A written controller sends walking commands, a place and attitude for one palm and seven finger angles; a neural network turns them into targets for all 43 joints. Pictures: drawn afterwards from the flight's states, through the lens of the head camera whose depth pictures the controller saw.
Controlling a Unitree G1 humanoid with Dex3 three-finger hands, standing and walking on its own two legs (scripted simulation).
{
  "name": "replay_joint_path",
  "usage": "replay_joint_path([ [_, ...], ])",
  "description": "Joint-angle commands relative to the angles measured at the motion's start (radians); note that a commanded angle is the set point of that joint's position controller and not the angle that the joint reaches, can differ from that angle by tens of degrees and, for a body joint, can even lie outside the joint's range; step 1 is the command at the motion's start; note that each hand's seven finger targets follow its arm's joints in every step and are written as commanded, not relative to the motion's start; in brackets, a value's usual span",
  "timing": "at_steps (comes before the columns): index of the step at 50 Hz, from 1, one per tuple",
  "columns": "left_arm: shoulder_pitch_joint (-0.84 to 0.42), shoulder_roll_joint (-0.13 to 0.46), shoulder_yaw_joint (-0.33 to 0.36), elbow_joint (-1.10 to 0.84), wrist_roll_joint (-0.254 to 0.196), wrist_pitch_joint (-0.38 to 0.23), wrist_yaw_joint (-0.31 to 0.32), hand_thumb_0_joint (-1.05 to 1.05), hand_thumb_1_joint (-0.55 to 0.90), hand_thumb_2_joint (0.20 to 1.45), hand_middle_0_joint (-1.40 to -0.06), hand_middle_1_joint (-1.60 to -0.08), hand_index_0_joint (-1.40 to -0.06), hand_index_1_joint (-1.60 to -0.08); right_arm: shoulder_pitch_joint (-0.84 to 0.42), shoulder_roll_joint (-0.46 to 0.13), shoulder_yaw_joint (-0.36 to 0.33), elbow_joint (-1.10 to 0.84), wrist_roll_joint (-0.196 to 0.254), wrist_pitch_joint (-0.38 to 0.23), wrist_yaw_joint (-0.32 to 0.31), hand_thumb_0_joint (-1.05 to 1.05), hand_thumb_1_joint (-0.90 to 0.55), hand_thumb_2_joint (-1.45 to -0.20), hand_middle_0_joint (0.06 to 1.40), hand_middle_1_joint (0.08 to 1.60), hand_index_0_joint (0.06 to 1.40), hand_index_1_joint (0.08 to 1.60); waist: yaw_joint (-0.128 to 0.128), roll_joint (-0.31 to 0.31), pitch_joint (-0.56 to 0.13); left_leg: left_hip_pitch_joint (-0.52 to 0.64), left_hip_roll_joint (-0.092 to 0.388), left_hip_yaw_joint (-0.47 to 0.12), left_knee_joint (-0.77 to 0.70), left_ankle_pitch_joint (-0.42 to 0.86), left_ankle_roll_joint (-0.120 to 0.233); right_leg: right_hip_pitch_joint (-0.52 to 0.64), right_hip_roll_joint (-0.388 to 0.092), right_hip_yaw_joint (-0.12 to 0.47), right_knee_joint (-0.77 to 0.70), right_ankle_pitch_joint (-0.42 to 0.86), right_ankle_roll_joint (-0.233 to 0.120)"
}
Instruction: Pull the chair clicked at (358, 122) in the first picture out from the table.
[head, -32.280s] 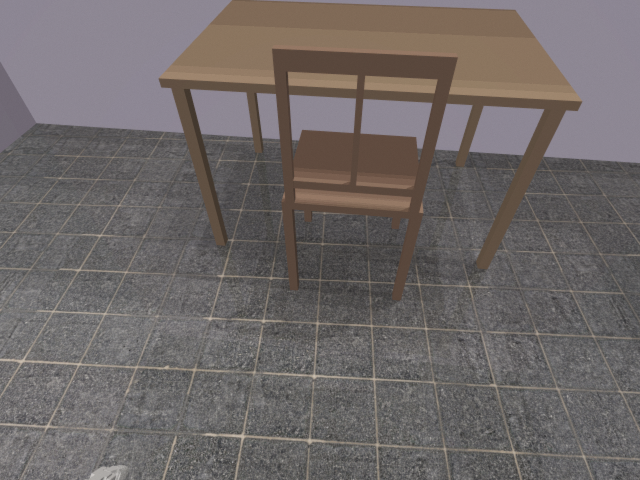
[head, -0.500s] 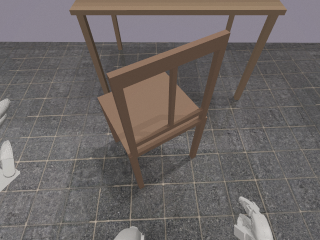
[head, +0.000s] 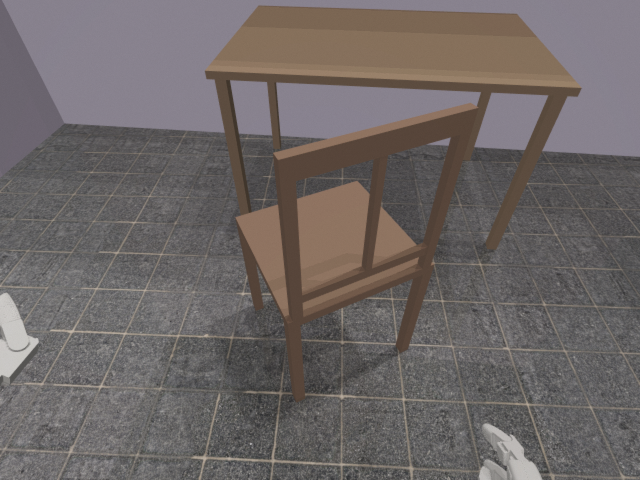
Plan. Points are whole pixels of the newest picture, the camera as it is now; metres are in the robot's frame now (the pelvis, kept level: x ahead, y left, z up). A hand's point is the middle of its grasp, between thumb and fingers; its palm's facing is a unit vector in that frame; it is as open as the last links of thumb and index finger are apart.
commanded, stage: stop stepping back and stand still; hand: left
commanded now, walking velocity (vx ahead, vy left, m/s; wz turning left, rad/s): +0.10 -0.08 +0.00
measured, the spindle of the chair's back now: (373, 218) +0.65 -0.06 -0.07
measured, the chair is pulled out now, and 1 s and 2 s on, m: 0.49 0.49 0.49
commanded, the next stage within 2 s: let the arm hang, fingers relaxed in 1.46 s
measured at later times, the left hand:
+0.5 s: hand (107, 295) +0.27 +0.26 +0.14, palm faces +0.37 -0.79 -0.48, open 7.4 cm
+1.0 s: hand (77, 312) +0.24 +0.27 +0.15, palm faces +0.39 -0.81 -0.43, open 7.4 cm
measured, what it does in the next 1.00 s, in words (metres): stands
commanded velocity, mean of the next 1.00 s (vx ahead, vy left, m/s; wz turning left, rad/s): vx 0.01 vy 0.00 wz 0.00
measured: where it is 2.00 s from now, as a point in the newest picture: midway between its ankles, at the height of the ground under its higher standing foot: outside the picture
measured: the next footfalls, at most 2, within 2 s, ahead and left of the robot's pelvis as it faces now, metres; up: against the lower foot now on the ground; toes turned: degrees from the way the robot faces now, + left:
none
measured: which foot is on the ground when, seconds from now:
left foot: down 0.00-1.00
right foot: down 0.00-1.00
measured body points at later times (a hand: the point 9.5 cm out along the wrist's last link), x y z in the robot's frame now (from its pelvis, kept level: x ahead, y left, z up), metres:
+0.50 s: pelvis +0.06 -0.01 +0.00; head +0.08 +0.00 +0.45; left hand +0.24 +0.30 +0.17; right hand +0.20 -0.27 -0.08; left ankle +0.01 +0.10 -0.74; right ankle +0.03 -0.11 -0.74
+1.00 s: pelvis +0.04 +0.01 +0.00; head +0.05 +0.03 +0.45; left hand +0.21 +0.32 +0.17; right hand +0.20 -0.21 -0.08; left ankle +0.01 +0.10 -0.74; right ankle +0.03 -0.11 -0.74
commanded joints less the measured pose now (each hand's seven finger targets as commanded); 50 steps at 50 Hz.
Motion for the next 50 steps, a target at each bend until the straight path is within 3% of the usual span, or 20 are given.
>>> replay_joint_path([
  [1, -0.171, 0.193, 0.04, -0.235, 0.013, -0.033, 0.006, 0.0, 0.9, 0.9, -0.2, -0.3, -0.2, -0.3, -0.117, -0.146, -0.05, -0.154, -0.007, -0.05, -0.02, 0.0, -0.9, -0.9, 0.2, 0.3, 0.2, 0.3, -0.036, 0.03, 0.049, -0.079, 0.135, -0.183, -0.263, -0.248, 0.064, 0.003, -0.008, 0.031, 0.029, -0.12, 0.02],
  [2, -0.159, 0.202, 0.052, -0.266, 0.018, -0.028, 0.006, 0.0, 0.9, 0.9, -0.2, -0.3, -0.2, -0.3, -0.115, -0.14, -0.049, -0.152, -0.011, -0.046, -0.022, 0.0, -0.9, -0.9, 0.2, 0.3, 0.2, 0.3, -0.029, 0.077, 0.005, -0.122, 0.161, -0.198, -0.294, -0.284, 0.075, 0.071, 0.002, -0.004, 0.126, -0.087, 0.03],
  [4, -0.135, 0.212, 0.078, -0.32, 0.024, -0.032, 0.007, 0.0, 0.9, 0.9, -0.2, -0.3, -0.2, -0.3, -0.118, -0.121, -0.047, -0.164, -0.011, -0.053, -0.015, 0.0, -0.9, -0.9, 0.2, 0.3, 0.2, 0.3, -0.023, 0.152, 0.018, -0.2, 0.182, -0.216, -0.313, -0.312, 0.09, 0.129, 0.002, -0.017, 0.159, -0.054, 0.036],
  [6, -0.076, 0.251, 0.123, -0.338, 0.024, -0.039, 0.01, 0.0, 0.9, 0.9, -0.2, -0.3, -0.2, -0.3, -0.101, -0.115, -0.044, -0.156, -0.01, -0.059, -0.005, 0.0, -0.9, -0.9, 0.2, 0.3, 0.2, 0.3, -0.026, 0.15, 0.026, -0.226, 0.166, -0.185, -0.293, -0.305, 0.076, 0.166, -0.006, -0.012, 0.082, -0.03, 0.031],
  [8, -0.021, 0.228, 0.127, -0.309, 0.024, -0.047, 0.008, 0.0, 0.9, 0.9, -0.2, -0.3, -0.2, -0.3, -0.107, -0.112, -0.04, -0.143, -0.013, -0.064, 0.001, 0.0, -0.9, -0.9, 0.2, 0.3, 0.2, 0.3, -0.021, 0.108, 0.064, -0.291, 0.129, -0.144, -0.238, -0.302, 0.058, 0.202, -0.021, 0.024, 0.002, -0.032, 0.023],
  [9, -0.022, 0.24, 0.14, -0.308, 0.025, -0.052, 0.009, 0.0, 0.9, 0.9, -0.2, -0.3, -0.2, -0.3, -0.105, -0.115, -0.044, -0.142, -0.012, -0.068, 0.003, 0.0, -0.9, -0.9, 0.2, 0.3, 0.2, 0.3, -0.021, 0.073, 0.09, -0.279, 0.097, -0.117, -0.188, -0.264, 0.042, 0.161, -0.037, 0.076, -0.059, -0.057, 0.009],
  [10, -0.025, 0.243, 0.147, -0.294, 0.019, -0.06, 0.01, 0.0, 0.9, 0.9, -0.2, -0.3, -0.2, -0.3, -0.104, -0.108, -0.044, -0.138, -0.014, -0.074, 0.002, 0.0, -0.9, -0.9, 0.2, 0.3, 0.2, 0.3, -0.022, -0.01, 0.102, -0.245, 0.054, -0.084, -0.106, -0.203, 0.026, 0.102, -0.075, 0.169, -0.144, -0.122, -0.013],
  [12, -0.03, 0.237, 0.129, -0.255, 0.01, -0.067, 0.006, 0.0, 0.9, 0.9, -0.2, -0.3, -0.2, -0.3, -0.093, -0.108, -0.054, -0.13, -0.012, -0.069, 0.003, 0.0, -0.9, -0.9, 0.2, 0.3, 0.2, 0.3, -0.039, -0.167, 0.108, -0.152, -0.014, -0.031, 0.12, -0.054, -0.009, -0.032, -0.232, 0.455, -0.319, -0.265, -0.09],
  [13, -0.032, 0.233, 0.123, -0.222, 0.004, -0.071, 0.005, 0.0, 0.9, 0.9, -0.2, -0.3, -0.2, -0.3, -0.085, -0.106, -0.056, -0.128, -0.01, -0.066, 0.01, 0.0, -0.9, -0.9, 0.2, 0.3, 0.2, 0.3, -0.042, -0.202, 0.099, -0.15, -0.015, -0.035, 0.167, 0.007, -0.014, -0.002, -0.284, 0.479, -0.336, -0.187, -0.121],
  [15, -0.032, 0.219, 0.112, -0.192, -0.001, -0.083, 0.003, 0.0, 0.9, 0.9, -0.2, -0.3, -0.2, -0.3, -0.081, -0.111, -0.053, -0.122, -0.006, -0.065, 0.019, 0.0, -0.9, -0.9, 0.2, 0.3, 0.2, 0.3, -0.046, -0.166, 0.033, -0.089, 0.002, -0.049, 0.043, 0.088, -0.01, 0.091, -0.281, 0.374, -0.243, 0.107, -0.127],
  [17, -0.016, 0.215, 0.11, -0.172, -0.002, -0.09, 0.003, 0.0, 0.9, 0.9, -0.2, -0.3, -0.2, -0.3, -0.091, -0.11, -0.046, -0.119, -0.004, -0.065, 0.011, 0.0, -0.9, -0.9, 0.2, 0.3, 0.2, 0.3, -0.039, -0.104, -0.014, 0.002, 0.017, -0.055, -0.132, 0.188, -0.001, 0.14, -0.202, 0.226, -0.132, 0.253, -0.06],
  [19, 0.008, 0.206, 0.102, -0.196, -0.007, -0.092, 0.001, 0.0, 0.9, 0.9, -0.2, -0.3, -0.2, -0.3, -0.109, -0.129, -0.058, -0.134, -0.004, -0.064, 0.007, 0.0, -0.9, -0.9, 0.2, 0.3, 0.2, 0.3, -0.021, -0.038, -0.061, 0.111, 0.084, -0.108, -0.178, 0.412, 0.016, 0.133, -0.119, 0.143, -0.07, 0.322, -0.006],
  [20, 0.023, 0.213, 0.106, -0.217, -0.008, -0.09, -0.001, 0.0, 0.9, 0.9, -0.2, -0.3, -0.2, -0.3, -0.115, -0.135, -0.065, -0.143, 0.001, -0.059, 0.006, 0.0, -0.9, -0.9, 0.2, 0.3, 0.2, 0.3, -0.013, -0.036, -0.087, 0.156, 0.108, -0.117, -0.154, 0.497, 0.022, 0.126, -0.105, 0.129, -0.064, 0.349, 0.009],
  [23, 0.027, 0.238, 0.118, -0.301, -0.001, -0.091, -0.002, 0.0, 0.9, 0.9, -0.2, -0.3, -0.2, -0.3, -0.12, -0.127, -0.061, -0.156, 0.0, -0.048, 0.008, 0.0, -0.9, -0.9, 0.2, 0.3, 0.2, 0.3, -0.023, 0.037, -0.118, 0.181, 0.098, -0.086, -0.093, 0.718, 0.006, 0.19, -0.106, 0.101, -0.02, 0.567, 0.003],
  [28, 0.11, 0.266, 0.161, -0.361, -0.016, -0.09, 0.004, 0.0, 0.9, 0.9, -0.2, -0.3, -0.2, -0.3, -0.111, -0.126, -0.065, -0.178, 0.004, -0.031, 0.014, 0.0, -0.9, -0.9, 0.2, 0.3, 0.2, 0.3, -0.024, 0.046, -0.139, 0.184, 0.085, -0.056, -0.059, 0.799, -0.014, 0.242, -0.11, 0.091, -0.007, 0.691, -0.015],
  [34, 0.131, 0.239, 0.16, -0.286, -0.028, -0.073, -0.008, 0.0, 0.9, 0.9, -0.2, -0.3, -0.2, -0.3, -0.107, -0.125, -0.061, -0.187, 0.007, 0.006, 0.014, 0.0, -0.9, -0.9, 0.2, 0.3, 0.2, 0.3, -0.037, 0.065, -0.088, 0.17, 0.094, -0.056, -0.089, 0.78, -0.029, 0.205, -0.093, 0.082, -0.021, 0.605, -0.015],
  [39, 0.075, 0.206, 0.105, -0.221, -0.027, -0.053, -0.016, 0.0, 0.9, 0.9, -0.2, -0.3, -0.2, -0.3, -0.113, -0.131, -0.054, -0.188, 0.009, 0.015, 0.009, 0.0, -0.9, -0.9, 0.2, 0.3, 0.2, 0.3, -0.038, -0.007, -0.054, 0.141, 0.096, -0.066, -0.117, 0.662, -0.025, 0.195, -0.095, 0.098, -0.057, 0.586, -0.003],
  [44, -0.008, 0.211, 0.08, -0.284, -0.019, -0.049, -0.01, 0.0, 0.9, 0.9, -0.2, -0.3, -0.2, -0.3, -0.13, -0.13, -0.047, -0.191, 0.0, 0.004, -0.001, 0.0, -0.9, -0.9, 0.2, 0.3, 0.2, 0.3, -0.027, 0.001, -0.066, 0.145, 0.093, -0.082, -0.154, 0.569, -0.018, 0.205, -0.094, 0.103, -0.08, 0.501, 0.002],
  [46, -0.042, 0.24, 0.096, -0.326, -0.014, -0.052, -0.004, 0.0, 0.9, 0.9, -0.2, -0.3, -0.2, -0.3, -0.142, -0.129, -0.044, -0.192, -0.002, -0.004, -0.005, 0.0, -0.9, -0.9, 0.2, 0.3, 0.2, 0.3, -0.02, 0.048, -0.049, 0.134, 0.09, -0.088, -0.176, 0.507, -0.017, 0.194, -0.093, 0.108, -0.091, 0.441, 0.003],
  [50, -0.011, 0.224, 0.103, -0.296, -0.015, -0.052, 0.003, 0.0, 0.9, 0.9, -0.2, -0.3, -0.2, -0.3, -0.141, -0.117, -0.039, -0.186, -0.003, -0.009, -0.004, 0.0, -0.9, -0.9, 0.2, 0.3, 0.2, 0.3, -0.015, 0.051, -0.023, 0.069, 0.084, -0.097, -0.218, 0.341, -0.009, 0.212, -0.088, 0.114, -0.127, 0.339, 0.008],
])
